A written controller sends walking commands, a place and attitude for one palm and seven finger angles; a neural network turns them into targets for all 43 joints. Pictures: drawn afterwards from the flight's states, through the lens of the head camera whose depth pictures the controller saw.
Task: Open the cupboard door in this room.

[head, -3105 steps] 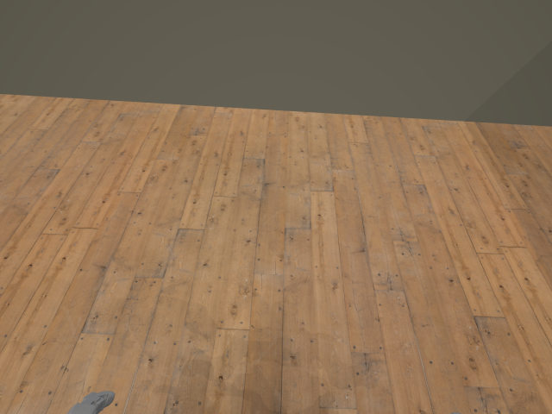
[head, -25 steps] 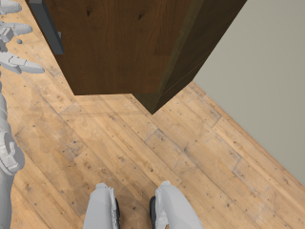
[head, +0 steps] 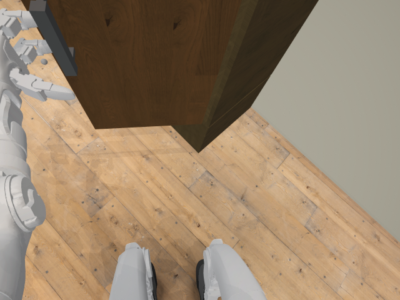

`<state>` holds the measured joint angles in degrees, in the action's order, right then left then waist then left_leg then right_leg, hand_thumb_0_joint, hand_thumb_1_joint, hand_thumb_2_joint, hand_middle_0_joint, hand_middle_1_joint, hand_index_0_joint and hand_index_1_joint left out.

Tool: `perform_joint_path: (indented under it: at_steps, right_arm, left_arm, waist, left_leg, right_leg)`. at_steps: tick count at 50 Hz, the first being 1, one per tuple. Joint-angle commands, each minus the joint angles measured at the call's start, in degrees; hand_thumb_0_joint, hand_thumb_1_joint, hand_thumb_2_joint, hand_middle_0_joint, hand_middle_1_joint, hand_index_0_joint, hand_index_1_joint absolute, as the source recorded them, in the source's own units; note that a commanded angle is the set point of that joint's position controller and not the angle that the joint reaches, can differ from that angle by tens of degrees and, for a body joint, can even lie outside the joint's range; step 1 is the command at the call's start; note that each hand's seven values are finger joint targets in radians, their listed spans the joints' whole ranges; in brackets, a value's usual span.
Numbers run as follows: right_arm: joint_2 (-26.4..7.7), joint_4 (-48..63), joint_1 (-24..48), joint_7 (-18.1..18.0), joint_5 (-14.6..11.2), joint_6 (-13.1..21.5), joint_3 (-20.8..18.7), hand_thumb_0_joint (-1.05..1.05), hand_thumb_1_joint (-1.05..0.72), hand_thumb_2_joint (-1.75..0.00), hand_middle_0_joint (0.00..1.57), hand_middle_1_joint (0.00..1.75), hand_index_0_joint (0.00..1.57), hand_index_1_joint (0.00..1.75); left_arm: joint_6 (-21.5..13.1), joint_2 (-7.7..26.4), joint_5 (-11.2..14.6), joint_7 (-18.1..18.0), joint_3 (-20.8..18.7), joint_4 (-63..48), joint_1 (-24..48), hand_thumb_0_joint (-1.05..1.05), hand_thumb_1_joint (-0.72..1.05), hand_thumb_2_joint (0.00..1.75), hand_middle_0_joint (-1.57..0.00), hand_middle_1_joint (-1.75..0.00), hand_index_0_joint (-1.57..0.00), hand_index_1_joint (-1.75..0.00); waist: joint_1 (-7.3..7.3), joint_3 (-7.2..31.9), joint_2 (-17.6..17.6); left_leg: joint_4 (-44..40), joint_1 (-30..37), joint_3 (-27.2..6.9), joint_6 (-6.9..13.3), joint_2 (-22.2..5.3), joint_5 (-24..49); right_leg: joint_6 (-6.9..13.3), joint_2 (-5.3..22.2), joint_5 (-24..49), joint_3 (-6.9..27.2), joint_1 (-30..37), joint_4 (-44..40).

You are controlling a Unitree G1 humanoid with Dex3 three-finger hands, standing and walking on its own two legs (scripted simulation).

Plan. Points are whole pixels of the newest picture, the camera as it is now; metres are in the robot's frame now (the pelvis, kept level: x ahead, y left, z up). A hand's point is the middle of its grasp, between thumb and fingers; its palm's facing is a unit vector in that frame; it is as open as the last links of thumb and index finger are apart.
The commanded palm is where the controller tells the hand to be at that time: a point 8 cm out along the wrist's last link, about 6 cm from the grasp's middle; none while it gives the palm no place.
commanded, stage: slide the fingers in behind the handle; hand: left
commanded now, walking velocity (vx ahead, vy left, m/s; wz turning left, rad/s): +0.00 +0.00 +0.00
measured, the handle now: (58, 35) +0.59 +0.21 +0.07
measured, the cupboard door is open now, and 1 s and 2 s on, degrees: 53 53 53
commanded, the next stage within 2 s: close the thumb around the handle in 1.04 s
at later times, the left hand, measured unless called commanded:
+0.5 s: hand (65, 61) +0.54 +0.20 +0.06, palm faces +0.02 -1.00 +0.00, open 14.0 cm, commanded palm +0.52 +0.23 +0.06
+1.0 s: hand (74, 60) +0.54 +0.18 +0.06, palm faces +0.03 -1.00 -0.02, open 14.0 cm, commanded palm +0.52 +0.22 +0.06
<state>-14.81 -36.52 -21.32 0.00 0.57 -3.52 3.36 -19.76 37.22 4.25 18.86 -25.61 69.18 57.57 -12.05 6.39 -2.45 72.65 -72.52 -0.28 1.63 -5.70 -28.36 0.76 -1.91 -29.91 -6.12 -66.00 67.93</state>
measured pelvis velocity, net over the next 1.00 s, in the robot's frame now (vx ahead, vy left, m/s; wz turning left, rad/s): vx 0.00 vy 0.00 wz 0.01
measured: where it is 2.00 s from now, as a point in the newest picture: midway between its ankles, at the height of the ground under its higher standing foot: (178, 299)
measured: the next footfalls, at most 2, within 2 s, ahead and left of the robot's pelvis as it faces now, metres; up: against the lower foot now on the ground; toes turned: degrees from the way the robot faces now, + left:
none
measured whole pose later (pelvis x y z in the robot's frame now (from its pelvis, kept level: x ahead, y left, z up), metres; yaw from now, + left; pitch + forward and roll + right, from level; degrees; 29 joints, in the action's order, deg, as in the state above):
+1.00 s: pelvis +0.00 +0.00 +0.00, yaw +1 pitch +27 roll -5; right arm -14.4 -36.6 -21.7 1.7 1.9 -4.3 2.1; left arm -24.8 29.5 2.4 9.8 -22.1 69.4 57.0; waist -12.3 6.9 -2.9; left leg 71.9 -71.0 0.5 1.7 -4.9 -28.5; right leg 0.6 -1.3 -30.5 -5.3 -65.0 68.1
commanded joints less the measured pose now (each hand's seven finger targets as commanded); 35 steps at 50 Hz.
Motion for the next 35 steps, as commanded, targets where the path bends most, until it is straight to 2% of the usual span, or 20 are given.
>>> perform_joint_path:
  at_steps: [1,2,4,6,8,9,11,12,15,17,20,21,24,25,26,27,28,32,34,35]
  right_arm:
    - [-11.83,1.51,-11.94,-0.82,0.36,0.76,-4.03,0.00,-0.90,-0.90,0.20,0.30,0.20,0.30]
    - [-11.97,1.64,-12.12,-0.84,0.52,0.75,-4.13,0.00,-0.90,-0.90,0.20,0.30,0.20,0.30]
    - [-11.67,1.95,-11.97,-0.55,0.65,0.91,-4.31,0.00,-0.90,-0.90,0.20,0.30,0.20,0.30]
    - [-11.77,2.11,-11.88,-0.38,0.75,0.88,-4.19,0.00,-0.90,-0.90,0.20,0.30,0.20,0.30]
    - [-11.48,2.32,-11.66,-0.05,0.67,0.78,-4.41,0.00,-0.90,-0.90,0.20,0.30,0.20,0.30]
    - [-11.62,2.18,-11.73,-0.03,0.65,0.63,-4.46,0.00,-0.90,-0.90,0.20,0.30,0.20,0.30]
    - [-11.69,2.24,-11.73,0.03,0.67,0.48,-4.57,0.00,-0.90,-0.90,0.20,0.30,0.20,0.30]
    - [-11.69,2.16,-11.78,-0.02,0.60,0.31,-4.69,0.00,-0.90,-0.90,0.20,0.30,0.20,0.30]
    - [-11.58,1.72,-11.94,0.04,0.89,0.56,-4.87,0.00,-0.90,-0.90,0.20,0.30,0.20,0.30]
    - [-11.63,1.44,-12.04,0.09,1.00,0.58,-5.12,0.00,-0.90,-0.90,0.20,0.30,0.20,0.30]
    - [-11.38,0.82,-12.41,0.28,1.27,0.67,-4.99,0.00,-0.90,-0.90,0.20,0.30,0.20,0.30]
    - [-11.49,0.93,-12.35,0.35,1.29,0.56,-5.03,0.00,-0.90,-0.90,0.20,0.30,0.20,0.30]
    - [-11.54,1.34,-12.13,0.36,1.31,0.18,-4.85,0.00,-0.90,-0.90,0.20,0.30,0.20,0.30]
    - [-11.45,1.29,-12.63,0.44,1.50,0.22,-4.83,0.00,-0.90,-0.90,0.20,0.30,0.20,0.30]
    - [-11.46,1.51,-12.36,0.52,1.49,0.15,-4.95,0.00,-0.90,-0.90,0.20,0.30,0.20,0.30]
    - [-11.16,1.63,-12.26,0.71,1.57,0.09,-4.93,0.00,-0.90,-0.90,0.20,0.30,0.20,0.30]
    - [-11.25,1.55,-12.23,0.75,1.59,0.05,-5.09,0.00,-0.90,-0.90,0.20,0.30,0.20,0.30]
    - [-11.11,1.41,-12.25,1.10,1.62,-0.09,-5.43,0.00,-0.90,-0.90,0.20,0.30,0.20,0.30]
    - [-11.40,1.26,-12.34,0.85,1.61,-0.09,-5.32,0.00,-0.90,-0.90,0.20,0.30,0.20,0.30]
    - [-11.59,1.24,-12.78,0.66,1.66,-0.10,-5.11,0.00,-0.90,-0.90,0.20,0.30,0.20,0.30]
  left_arm:
    - [-4.25,12.21,0.71,-1.34,0.20,-10.44,24.71,0.00,-0.50,0.30,-0.30,-1.20,-0.30,-1.20]
    - [-4.77,13.90,0.43,-1.84,-1.25,-10.86,24.00,0.00,-0.50,0.30,-0.30,-1.20,-0.30,-1.20]
    - [-5.79,12.71,0.39,-2.28,-0.70,-12.39,23.77,0.00,-0.50,0.30,-0.30,-1.20,-0.30,-1.20]
    - [-6.63,14.40,0.33,-2.59,-2.18,-12.57,23.20,0.00,-0.50,0.30,-0.30,-1.20,-0.30,-1.20]
    - [-6.64,11.47,0.22,-2.70,-0.40,-12.53,22.47,0.00,-0.50,0.30,-0.30,-1.20,-0.30,-1.20]
    - [-6.48,11.52,0.16,-2.87,-0.51,-12.01,22.26,0.00,-0.50,0.30,-0.30,-1.20,-0.30,-1.20]
    - [-6.65,11.38,-0.03,-3.25,-0.33,-13.49,23.75,0.00,-0.50,0.30,-0.30,-1.20,-0.30,-1.20]
    - [-6.40,10.47,-0.14,-3.51,0.19,-12.85,23.23,0.00,-0.50,0.30,-0.30,-1.20,-0.30,-1.20]
    - [-7.23,8.36,0.35,-4.42,1.38,-15.53,26.88,0.00,-0.50,0.30,-0.30,-1.20,-0.30,-1.20]
    - [-7.63,8.40,0.21,-5.18,0.70,-15.58,26.01,0.00,-0.50,0.30,-0.30,-1.20,-0.30,-1.20]
    - [-7.82,6.18,-0.06,-6.09,2.22,-14.10,27.21,0.00,-0.50,0.30,-0.30,-1.20,-0.30,-1.20]
    - [-7.71,6.89,-0.47,-6.42,1.57,-13.42,26.05,0.00,-0.50,0.30,-0.30,-1.20,-0.30,-1.20]
    - [-6.86,7.03,-1.24,-7.11,1.79,-10.88,24.56,0.00,-0.50,0.30,-0.30,-1.20,-0.30,-1.20]
    - [-7.12,5.98,-1.16,-7.34,2.31,-11.24,25.55,0.00,-0.50,0.30,-0.30,-1.20,-0.30,-1.20]
    - [-7.23,6.11,-1.37,-7.55,2.12,-11.99,24.95,0.00,-0.50,0.30,-0.30,-1.20,-0.30,-1.20]
    - [-7.34,4.21,-1.28,-7.64,3.51,-12.24,25.14,0.00,-0.50,0.30,-0.30,-1.20,-0.30,-1.20]
    - [-7.65,4.62,-1.24,-7.77,3.06,-12.67,24.96,0.00,-0.50,0.30,-0.30,-1.20,-0.30,-1.20]
    - [-8.23,1.19,-0.83,-8.07,5.03,-12.95,25.07,0.00,-0.50,0.30,-0.30,-1.20,-0.30,-1.20]
    - [-8.11,4.33,-0.50,-8.53,2.44,-12.16,25.83,0.00,-0.50,0.30,-0.30,-1.20,-0.30,-1.20]
    - [-8.36,6.91,-0.61,-8.83,0.47,-11.67,25.59,0.00,-0.50,0.30,-0.30,-1.20,-0.30,-1.20]
  waist:
    - [-1.79,27.95,-9.03]
    - [-1.19,28.64,-9.19]
    - [-0.83,31.03,-9.98]
    - [-0.09,32.19,-10.85]
    - [-0.41,31.77,-10.84]
    - [-0.57,30.79,-9.98]
    - [-0.39,31.83,-11.75]
    - [-0.65,31.52,-10.69]
    - [-1.53,32.10,-11.79]
    - [-0.98,34.09,-11.48]
    - [-1.93,32.01,-11.33]
    - [-1.19,32.20,-11.10]
    - [-1.41,29.82,-9.36]
    - [-1.75,30.39,-9.80]
    - [-1.18,31.33,-10.87]
    - [-1.48,31.53,-10.45]
    - [-1.29,31.77,-10.63]
    - [-1.73,31.57,-9.83]
    - [-1.78,31.13,-7.76]
    - [-1.21,31.05,-8.56]
  left_leg:
    - [-6.18,29.16,-4.50,0.90,2.23,19.71]
    - [-6.28,29.30,-4.66,0.77,2.15,20.09]
    - [-6.07,30.36,-4.38,0.75,2.38,21.80]
    - [-5.82,30.87,-4.39,0.57,2.38,23.36]
    - [-6.02,31.44,-4.32,0.52,2.51,23.19]
    - [-6.24,31.20,-4.48,0.48,2.38,22.44]
    - [-6.45,32.95,-4.81,0.29,2.31,23.03]
    - [-6.65,33.39,-5.05,0.23,2.27,22.99]
    - [-6.82,35.73,-5.88,0.21,2.18,23.12]
    - [-6.89,36.81,-6.14,-0.05,2.14,24.21]
    - [-7.00,36.53,-6.39,0.01,2.19,23.48]
    - [-7.11,36.07,-6.17,-0.11,2.28,23.37]
    - [-7.29,32.93,-5.70,0.09,2.49,21.20]
    - [-7.32,34.23,-6.04,0.14,2.50,22.32]
    - [-7.31,35.20,-5.88,-0.04,2.40,23.27]
    - [-7.33,35.28,-5.90,-0.05,2.51,23.46]
    - [-7.24,35.55,-5.87,-0.11,2.41,23.43]
    - [-7.65,36.55,-6.36,-0.31,2.42,22.90]
    - [-7.26,33.41,-5.63,0.13,2.67,21.06]
    - [-7.40,33.52,-5.77,0.10,2.68,21.81]
  right_leg:
    - [0.16,-1.85,14.89,3.44,5.67,-8.80]
    - [0.32,-1.81,14.91,3.28,6.17,-8.46]
    - [0.39,-1.78,16.50,3.52,7.26,-8.12]
    - [0.48,-1.74,17.75,3.55,7.78,-7.47]
    - [0.39,-1.76,17.61,3.46,7.33,-7.76]
    - [0.39,-1.76,16.95,3.26,7.09,-7.93]
    - [0.45,-1.70,16.79,3.12,6.20,-7.67]
    - [0.50,-1.69,16.49,2.88,5.75,-7.79]
    - [0.62,-1.71,15.57,2.69,3.82,-7.79]
    - [0.60,-1.71,16.10,2.49,4.37,-7.70]
    - [0.62,-1.70,15.32,2.31,3.05,-7.71]
    - [0.62,-1.64,15.28,2.30,3.77,-7.78]
    - [0.56,-1.54,14.57,2.45,4.49,-8.08]
    - [0.68,-1.62,15.00,2.31,3.83,-7.78]
    - [0.68,-1.50,15.45,2.33,3.67,-7.78]
    - [0.63,-1.53,15.74,2.26,4.00,-7.88]
    - [0.65,-1.56,15.83,2.32,4.04,-7.91]
    - [0.71,-1.65,15.21,1.96,3.30,-8.06]
    - [0.48,-1.69,15.09,2.52,5.33,-8.32]
    - [0.71,-1.72,15.36,2.52,5.50,-7.97]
